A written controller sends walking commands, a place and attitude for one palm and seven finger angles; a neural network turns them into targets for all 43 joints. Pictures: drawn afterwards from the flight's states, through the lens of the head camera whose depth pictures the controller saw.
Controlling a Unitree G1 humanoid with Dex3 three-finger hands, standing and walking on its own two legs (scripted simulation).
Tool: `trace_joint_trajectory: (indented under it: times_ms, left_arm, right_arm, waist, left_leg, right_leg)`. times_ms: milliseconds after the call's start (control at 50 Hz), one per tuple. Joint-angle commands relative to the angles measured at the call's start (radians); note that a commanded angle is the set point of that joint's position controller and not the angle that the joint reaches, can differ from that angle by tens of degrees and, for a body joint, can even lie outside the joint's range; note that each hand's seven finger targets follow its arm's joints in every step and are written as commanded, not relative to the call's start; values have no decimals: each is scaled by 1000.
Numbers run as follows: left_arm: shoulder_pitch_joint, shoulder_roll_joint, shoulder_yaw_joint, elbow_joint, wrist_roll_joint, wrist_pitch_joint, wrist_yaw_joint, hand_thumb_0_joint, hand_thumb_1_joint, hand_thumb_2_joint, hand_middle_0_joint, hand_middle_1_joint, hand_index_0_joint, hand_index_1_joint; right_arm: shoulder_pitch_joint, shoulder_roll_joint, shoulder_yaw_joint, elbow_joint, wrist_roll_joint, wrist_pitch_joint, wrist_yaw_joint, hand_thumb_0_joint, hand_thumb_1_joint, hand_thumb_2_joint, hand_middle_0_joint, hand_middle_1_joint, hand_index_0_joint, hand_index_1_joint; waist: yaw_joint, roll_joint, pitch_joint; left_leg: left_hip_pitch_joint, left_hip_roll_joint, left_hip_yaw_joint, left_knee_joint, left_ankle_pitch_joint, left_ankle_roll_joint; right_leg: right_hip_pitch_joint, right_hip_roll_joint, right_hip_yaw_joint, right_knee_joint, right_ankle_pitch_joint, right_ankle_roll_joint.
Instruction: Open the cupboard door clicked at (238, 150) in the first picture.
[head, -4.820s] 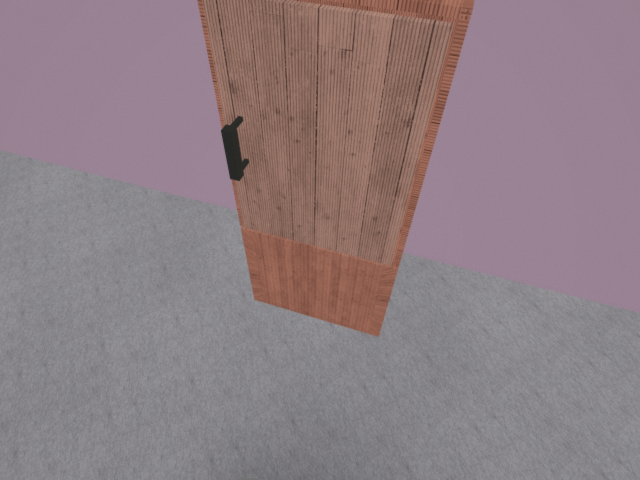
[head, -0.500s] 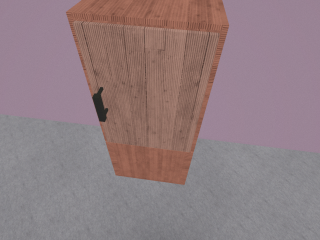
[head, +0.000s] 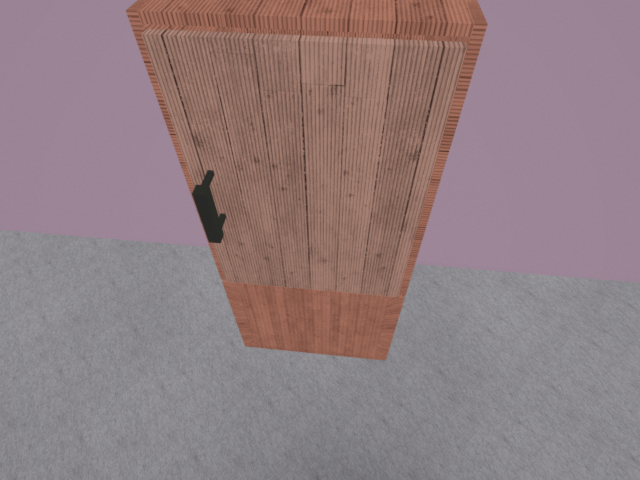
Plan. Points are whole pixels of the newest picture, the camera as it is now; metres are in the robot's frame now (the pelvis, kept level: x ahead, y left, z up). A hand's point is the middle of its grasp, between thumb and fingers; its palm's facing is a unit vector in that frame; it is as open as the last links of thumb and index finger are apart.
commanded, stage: shuffle to correct the standing spot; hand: left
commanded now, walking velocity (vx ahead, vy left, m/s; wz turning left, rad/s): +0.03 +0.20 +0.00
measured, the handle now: (212, 207) +0.56 +0.25 -0.04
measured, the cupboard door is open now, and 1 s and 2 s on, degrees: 0 0 0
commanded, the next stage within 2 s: come to a stop and stand still in 0.08 s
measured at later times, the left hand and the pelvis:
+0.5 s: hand out of the picture +0.05 +0.24 -0.16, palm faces +0.00 -0.98 -0.21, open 7.4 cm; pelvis +0.01 +0.06 +0.01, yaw -1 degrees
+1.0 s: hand out of the picture +0.03 +0.24 -0.16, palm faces -0.03 -0.98 -0.22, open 7.4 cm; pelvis +0.02 +0.07 +0.01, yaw -1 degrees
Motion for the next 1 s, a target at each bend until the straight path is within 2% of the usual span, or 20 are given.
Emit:
trace_joint_trajectory:
  times_ms: [0, 20, 60, 120, 140, 160, 180, 220, 260, 320, 380, 420, 460, 540, 680, 700, 720, 760, 840, 980]
  left_arm:
    - [196, 221, 66, -16, 0, -31, 25, 0, 900, 900, -200, -300, -200, -300]
    - [187, 226, 73, -25, 6, -32, 30, 0, 900, 900, -200, -300, -200, -300]
    - [92, 221, 75, -60, 13, -30, 29, 0, 900, 900, -200, -300, -200, -300]
    - [-24, 239, 76, -103, 4, -21, 7, 0, 900, 900, -200, -300, -200, -300]
    - [-26, 214, 71, -114, 2, -9, 1, 0, 900, 900, -200, -300, -200, -300]
    - [-21, 154, 63, -140, 2, 5, -3, 0, 900, 900, -200, -300, -200, -300]
    - [-41, 105, 53, -158, -3, 7, -4, 0, 900, 900, -200, -300, -200, -300]
    - [-26, 70, 40, -131, 0, 0, -8, 0, 900, 900, -200, -300, -200, -300]
    - [10, 81, 34, -95, 5, -14, -22, 0, 900, 900, -200, -300, -200, -300]
    - [55, 26, 7, -52, -8, -20, -28, 0, 900, 900, -200, -300, -200, -300]
    - [98, 53, 4, -16, -12, -34, -20, 0, 900, 900, -200, -300, -200, -300]
    - [71, 102, -3, -15, -14, -40, -18, 0, 900, 900, -200, -300, -200, -300]
    - [30, 97, -7, -9, -15, -46, -19, 0, 900, 900, -200, -300, -200, -300]
    - [50, 78, -13, 12, -20, -39, -14, 0, 900, 900, -200, -300, -200, -300]
    - [62, 78, -21, 52, -21, -43, -13, 0, 900, 900, -200, -300, -200, -300]
    - [117, 94, -27, 87, -4, -46, 28, 0, 900, 900, -200, -300, -200, -300]
    - [56, 131, -25, 35, -14, -54, 16, 0, 900, 900, -200, -300, -200, -300]
    - [22, 116, -23, 8, -12, -61, 3, 0, 900, 900, -200, -300, -200, -300]
    - [55, 67, -33, 35, -16, -56, -5, 0, 900, 900, -200, -300, -200, -300]
    - [69, 63, -30, 57, -17, -59, -4, 0, 900, 900, -200, -300, -200, -300]
  right_arm:
    - [-97, -95, -40, -127, -1, -12, 0, 0, -900, -900, 200, 300, 200, 300]
    - [-122, -86, -43, -141, 0, -12, 3, 0, -900, -900, 200, 300, 200, 300]
    - [-113, -74, -48, -148, 7, -11, 17, 0, -900, -900, 200, 300, 200, 300]
    - [24, -62, -51, -96, 9, -12, 28, 0, -900, -900, 200, 300, 200, 300]
    - [69, -100, -58, -82, 4, -16, 25, 0, -900, -900, 200, 300, 200, 300]
    - [94, -173, -76, -89, -4, -17, 21, 0, -900, -900, 200, 300, 200, 300]
    - [118, -218, -82, -102, -10, -14, 15, 0, -900, -900, 200, 300, 200, 300]
    - [24, -182, -70, -119, -13, -27, 4, 0, -900, -900, 200, 300, 200, 300]
    - [-63, -157, -54, -130, -18, -43, -1, 0, -900, -900, 200, 300, 200, 300]
    - [-51, -135, -40, -92, -16, -53, -10, 0, -900, -900, 200, 300, 200, 300]
    - [-54, -99, -27, -57, 3, -49, -14, 0, -900, -900, 200, 300, 200, 300]
    - [-65, -66, -15, -49, 11, -49, -8, 0, -900, -900, 200, 300, 200, 300]
    - [-45, -57, -18, -11, 6, -39, -10, 0, -900, -900, 200, 300, 200, 300]
    - [-41, -71, -11, 36, 8, -49, -14, 0, -900, -900, 200, 300, 200, 300]
    - [-21, -67, -2, 86, 11, -53, -14, 0, -900, -900, 200, 300, 200, 300]
    - [-95, -116, -10, 19, 16, -51, -8, 0, -900, -900, 200, 300, 200, 300]
    - [-29, -57, -2, 6, 6, -33, 1, 0, -900, -900, 200, 300, 200, 300]
    - [38, -55, -2, 6, -8, -37, 7, 0, -900, -900, 200, 300, 200, 300]
    - [31, -75, 1, -11, 0, -46, -1, 0, -900, -900, 200, 300, 200, 300]
    - [32, -73, 5, 25, 4, -57, -6, 0, -900, -900, 200, 300, 200, 300]
  waist:
    - [84, -282, 3]
    - [86, -243, 8]
    - [37, -190, 9]
    - [-41, -204, -21]
    - [-54, -86, -37]
    - [-66, 161, -40]
    - [-76, 276, -38]
    - [-46, 173, -24]
    - [-8, 91, -13]
    - [-8, 90, -70]
    - [12, -10, -54]
    - [-14, -31, -9]
    - [-34, -135, 17]
    - [-16, -12, -2]
    - [-9, 9, 3]
    - [12, 62, 73]
    - [-43, 66, 9]
    - [-54, 106, -17]
    - [-31, 11, 26]
    - [-22, -26, 32]
  left_leg:
    - [-366, 51, -73, 248, -162, -86]
    - [-399, 75, -130, 325, -213, -86]
    - [-336, 99, -170, 262, -181, -83]
    - [41, 23, -25, -40, 145, -101]
    - [141, 54, -48, -94, 181, -92]
    - [158, 225, -282, -160, 188, -9]
    - [46, 355, -430, -294, 141, 95]
    - [-48, 370, -479, -350, -41, 150]
    - [-93, 338, -389, -319, 99, 130]
    - [-6, 297, -273, -257, 365, 102]
    - [-70, 240, -210, -163, 354, 21]
    - [-63, 155, -145, -176, 177, -48]
    - [1, 151, -133, -190, 200, -58]
    - [28, 180, -158, -246, 255, -45]
    - [33, 179, -161, -281, 225, -47]
    - [-29, 190, -111, -81, 282, -74]
    - [-18, 137, -133, -102, 63, -76]
    - [-25, 145, -148, -129, 76, -59]
    - [-73, 165, -197, -207, 87, -28]
    - [-22, 157, -170, -218, 205, -28]
  right_leg:
    - [251, -411, 409, -216, 755, -264]
    - [236, -425, 401, -219, 752, -279]
    - [140, -373, 283, -186, 694, -230]
    - [-137, -218, 126, -137, 380, -114]
    - [-213, -147, 81, -42, 239, -79]
    - [-328, -16, -28, 123, -48, -15]
    - [-323, 41, -54, 317, -254, -3]
    - [-326, -1, 11, 484, -190, -41]
    - [-238, -21, 10, 384, -143, -44]
    - [-92, 19, -33, 90, -86, -26]
    - [95, 10, 31, -233, 167, -28]
    - [26, -94, 142, -268, 261, -78]
    - [-33, -68, 118, -267, 291, -82]
    - [10, -35, 85, -260, 273, -58]
    - [46, -37, 78, -298, 244, -59]
    - [-11, -83, 96, -287, 409, -40]
    - [-37, -99, 144, -312, 58, -84]
    - [-62, -60, 98, -260, -4, -102]
    - [-21, -16, 62, -213, 81, -84]
    - [2, -26, 70, -210, 195, -72]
